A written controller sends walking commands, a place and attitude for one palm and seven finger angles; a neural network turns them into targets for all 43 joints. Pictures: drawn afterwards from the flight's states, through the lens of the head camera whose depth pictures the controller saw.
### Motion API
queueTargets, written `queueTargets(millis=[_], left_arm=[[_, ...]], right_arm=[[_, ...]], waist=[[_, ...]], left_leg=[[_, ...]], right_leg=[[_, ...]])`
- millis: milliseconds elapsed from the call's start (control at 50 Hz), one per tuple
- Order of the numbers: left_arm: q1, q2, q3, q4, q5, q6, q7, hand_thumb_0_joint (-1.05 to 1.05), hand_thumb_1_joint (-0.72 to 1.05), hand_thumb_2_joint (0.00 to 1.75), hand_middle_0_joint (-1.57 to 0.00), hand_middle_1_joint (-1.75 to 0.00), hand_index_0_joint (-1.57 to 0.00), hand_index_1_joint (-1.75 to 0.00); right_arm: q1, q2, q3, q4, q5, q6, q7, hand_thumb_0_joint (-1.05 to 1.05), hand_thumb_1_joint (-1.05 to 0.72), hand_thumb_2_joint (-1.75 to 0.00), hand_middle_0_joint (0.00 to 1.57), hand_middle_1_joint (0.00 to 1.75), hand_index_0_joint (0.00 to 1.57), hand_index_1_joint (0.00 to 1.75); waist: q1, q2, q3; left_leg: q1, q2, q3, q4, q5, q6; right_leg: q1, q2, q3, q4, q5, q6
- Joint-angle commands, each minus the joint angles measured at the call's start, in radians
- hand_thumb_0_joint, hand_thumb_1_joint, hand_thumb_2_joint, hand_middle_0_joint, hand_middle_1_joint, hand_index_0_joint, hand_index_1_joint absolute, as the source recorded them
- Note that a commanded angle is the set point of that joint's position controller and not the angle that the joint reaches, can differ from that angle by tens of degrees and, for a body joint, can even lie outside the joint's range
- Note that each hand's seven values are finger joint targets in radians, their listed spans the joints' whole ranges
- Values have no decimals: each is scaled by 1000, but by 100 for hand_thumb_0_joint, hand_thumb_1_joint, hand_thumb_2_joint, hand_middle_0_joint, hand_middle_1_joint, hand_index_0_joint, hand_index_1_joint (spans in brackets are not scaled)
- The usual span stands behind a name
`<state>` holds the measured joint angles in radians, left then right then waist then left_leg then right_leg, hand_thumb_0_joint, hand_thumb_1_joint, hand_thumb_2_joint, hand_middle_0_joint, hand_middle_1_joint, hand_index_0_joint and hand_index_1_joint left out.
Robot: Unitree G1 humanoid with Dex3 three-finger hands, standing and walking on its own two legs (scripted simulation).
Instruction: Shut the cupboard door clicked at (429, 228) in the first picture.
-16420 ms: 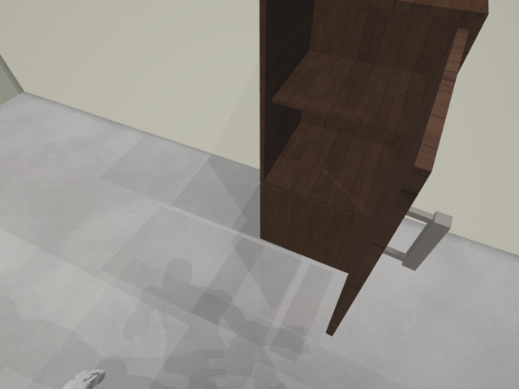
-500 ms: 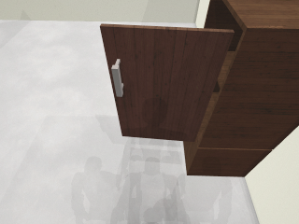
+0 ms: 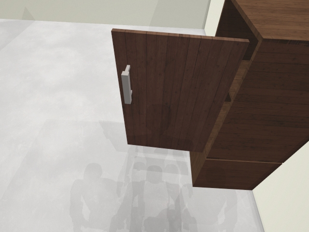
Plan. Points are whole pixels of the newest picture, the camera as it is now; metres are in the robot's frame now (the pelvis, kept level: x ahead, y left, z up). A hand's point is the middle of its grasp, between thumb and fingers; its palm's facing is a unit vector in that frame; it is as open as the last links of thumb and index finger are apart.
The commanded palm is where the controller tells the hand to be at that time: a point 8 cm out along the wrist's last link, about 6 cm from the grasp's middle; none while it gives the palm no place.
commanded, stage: shuffle to correct the standing spot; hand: left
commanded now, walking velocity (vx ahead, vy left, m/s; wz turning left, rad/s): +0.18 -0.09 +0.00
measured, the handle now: (128, 84) +0.55 +0.13 +0.06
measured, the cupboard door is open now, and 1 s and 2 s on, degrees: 86 86 86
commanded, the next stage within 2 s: come to a stop and stand still in 0.30 s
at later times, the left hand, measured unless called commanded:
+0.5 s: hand out of the picture +0.02 +0.15 -0.19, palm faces +0.02 -0.99 -0.11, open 7.4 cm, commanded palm none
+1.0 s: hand (119, 216) +0.20 +0.12 -0.17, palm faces +0.01 -0.97 -0.22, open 7.4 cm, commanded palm none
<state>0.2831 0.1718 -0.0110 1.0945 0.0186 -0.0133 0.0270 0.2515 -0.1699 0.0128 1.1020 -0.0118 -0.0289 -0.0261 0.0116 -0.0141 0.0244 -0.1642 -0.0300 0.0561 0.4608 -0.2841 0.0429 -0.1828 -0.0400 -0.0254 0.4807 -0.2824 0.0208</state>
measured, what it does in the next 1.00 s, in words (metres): walks ahead: right foot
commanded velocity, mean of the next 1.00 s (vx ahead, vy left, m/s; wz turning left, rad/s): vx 0.00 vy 0.00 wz -0.02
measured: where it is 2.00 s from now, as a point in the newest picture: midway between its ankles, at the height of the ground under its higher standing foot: outside the picture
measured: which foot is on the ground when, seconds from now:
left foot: down 0.00-0.78, up 0.80-1.00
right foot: down 0.00-0.40, up 0.42-0.74, down 0.76-1.00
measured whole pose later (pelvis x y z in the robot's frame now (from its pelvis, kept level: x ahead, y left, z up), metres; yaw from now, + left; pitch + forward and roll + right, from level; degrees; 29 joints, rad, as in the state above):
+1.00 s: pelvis +0.11 -0.05 -0.01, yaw +1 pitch +0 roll +2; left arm 0.14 0.16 0.03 0.94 0.04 0.01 0.03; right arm 0.19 -0.18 -0.06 1.01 -0.01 0.04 -0.02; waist 0.00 -0.02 0.10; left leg -0.38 0.00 0.04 0.95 -0.51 -0.04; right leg -0.37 -0.07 -0.07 0.58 -0.20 -0.02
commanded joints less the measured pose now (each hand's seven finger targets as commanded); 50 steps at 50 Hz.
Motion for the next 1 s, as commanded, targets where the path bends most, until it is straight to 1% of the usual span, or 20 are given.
queueTargets(millis=[0, 60, 160, 240, 280, 340, 360, 380, 400, 440, 480, 560, 640, 700, 720, 740, 760, 800, 840, 980], left_arm=[[65, 73, 23, -24, 7, -2, -1, 0, 90, 90, -20, -30, -20, -30], [67, 70, 28, -33, 12, -5, -9, 0, 90, 90, -20, -30, -20, -30], [135, 75, 41, -14, 8, -24, -10, 0, 90, 90, -20, -30, -20, -30], [273, 132, 65, 35, 5, -39, 4, 0, 90, 90, -20, -30, -20, -30], [283, 125, 67, 36, 18, -38, 10, 0, 90, 90, -20, -30, -20, -30], [141, 108, 60, 3, 6, -30, 6, 0, 90, 90, -20, -30, -20, -30], [111, 75, 56, -11, 1, -27, 0, 0, 90, 90, -20, -30, -20, -30], [108, 28, 53, -39, -3, -21, -7, 0, 90, 90, -20, -30, -20, -30], [36, 53, 55, -81, 8, -24, -3, 0, 90, 90, -20, -30, -20, -30], [-3, 35, 61, -69, 14, -13, -4, 0, 90, 90, -20, -30, -20, -30], [50, -3, 56, -47, 6, 3, -7, 0, 90, 90, -20, -30, -20, -30], [33, 4, 58, -63, 4, 31, -4, 0, 90, 90, -20, -30, -20, -30], [-39, 18, 65, -118, 6, 30, 0, 0, 90, 90, -20, -30, -20, -30], [50, 61, 79, -115, 8, 11, 1, 0, 90, 90, -20, -30, -20, -30], [93, 112, 87, -108, 12, -1, 5, 0, 90, 90, -20, -30, -20, -30], [107, 178, 97, -106, 17, -10, 13, 0, 90, 90, -20, -30, -20, -30], [128, 201, 97, -112, 8, -10, 13, 0, 90, 90, -20, -30, -20, -30], [19, 179, 89, -141, 10, -7, 18, 0, 90, 90, -20, -30, -20, -30], [-48, 155, 88, -174, 12, 3, 21, 0, 90, 90, -20, -30, -20, -30], [-57, 194, 102, -194, 21, 19, 19, 0, 90, 90, -20, -30, -20, -30]], right_arm=[[64, -108, -24, -25, -8, -6, 0, 0, -90, -90, 20, 30, 20, 30], [71, -113, -34, -32, -8, -6, 0, 0, -90, -90, 20, 30, 20, 30], [75, -87, -36, -40, -7, -21, -4, 0, -90, -90, 20, 30, 20, 30], [-2, -26, -30, -78, -8, -25, 0, 0, -90, -90, 20, 30, 20, 30], [-54, -10, -35, -99, -4, -27, 5, 0, -90, -90, 20, 30, 20, 30], [90, 9, -34, -44, -4, -32, 8, 0, -90, -90, 20, 30, 20, 30], [203, -22, -44, 8, -9, -37, 3, 0, -90, -90, 20, 30, 20, 30], [309, -141, -68, 33, -25, -39, -8, 0, -90, -90, 20, 30, 20, 30], [356, -164, -67, 36, -28, -31, -15, 0, -90, -90, 20, 30, 20, 30], [252, -90, -41, 8, -23, -29, -25, 0, -90, -90, 20, 30, 20, 30], [151, -67, -27, -25, -18, -39, -31, 0, -90, -90, 20, 30, 20, 30], [122, -88, -39, -38, -15, -21, -36, 0, -90, -90, 20, 30, 20, 30], [117, -111, -73, -59, -18, 6, -29, 0, -90, -90, 20, 30, 20, 30], [91, -118, -86, -80, -13, 18, -18, 0, -90, -90, 20, 30, 20, 30], [105, -101, -89, -85, -7, 20, -11, 0, -90, -90, 20, 30, 20, 30], [157, -52, -90, -91, 2, 22, -6, 0, -90, -90, 20, 30, 20, 30], [164, -27, -87, -102, 9, 33, -13, 0, -90, -90, 20, 30, 20, 30], [102, -15, -81, -107, 6, 51, -10, 0, -90, -90, 20, 30, 20, 30], [81, -27, -81, -99, 1, 59, 1, 0, -90, -90, 20, 30, 20, 30], [60, -12, -67, -128, -2, 54, 18, 0, -90, -90, 20, 30, 20, 30]], waist=[[-9, 66, 84], [-9, 68, 119], [8, 2, 59], [51, -208, 52], [58, -133, 80], [-49, -89, 27], [-91, -5, 13], [-116, 268, -17], [-130, 255, 10], [-68, 110, 113], [-10, 128, 77], [-10, 165, 34], [-25, 204, 28], [31, 132, -22], [45, 27, -75], [30, -162, -137], [40, -195, -155], [21, -252, -110], [3, -190, -89], [8, -127, -78]], left_leg=[[-79, 153, -157, -152, -100, 27], [-96, 186, -205, -174, -156, 56], [-117, 143, -120, -12, 70, 49], [-360, 35, 42, 335, -198, -13], [-431, 56, 25, 399, -298, -9], [-45, 37, 66, 51, -28, -8], [125, 87, -19, -21, 55, 17], [226, 363, -369, -128, 148, 124], [213, 486, -507, -193, 303, 204], [73, 445, -371, -142, 606, 209], [28, 362, -173, -116, 845, 156], [62, 290, -41, -75, 957, 104], [81, 295, -52, -43, 884, 102], [21, 254, -44, 83, 670, 48], [-20, 193, -11, 183, 455, 8], [-165, 69, 40, 366, 47, -35], [-204, 7, -5, 516, -368, -45], [-253, 44, -87, 671, -360, -51], [-264, 47, -72, 694, -262, -69], [-155, 28, 6, 317, -166, -72]], right_leg=[[-66, -26, 18, -11, -67, -57], [-98, -4, -5, 28, -74, -63], [-5, -36, 53, 19, 66, -90], [185, -242, 309, -101, 432, -224], [199, -279, 315, -104, 504, -279], [-37, -148, 127, 0, 347, -183], [-164, -64, 55, 166, 261, -133], [-365, 45, -50, 426, -82, -63], [-451, 60, -14, 616, -322, -71], [-477, -20, 54, 729, -214, -60], [-380, -31, 36, 637, -145, -31], [-282, -2, -41, 414, -53, -17], [-241, 12, -67, 270, -28, -31], [-46, -2, -68, 50, 209, -32], [45, -71, -8, 25, 483, -44], [164, -262, 198, 54, 902, -135], [156, -394, 270, 5, 1114, -247], [37, -361, 290, -55, 812, -282], [-28, -299, 197, -70, 649, -239], [-99, -257, 193, -127, 213, -217]])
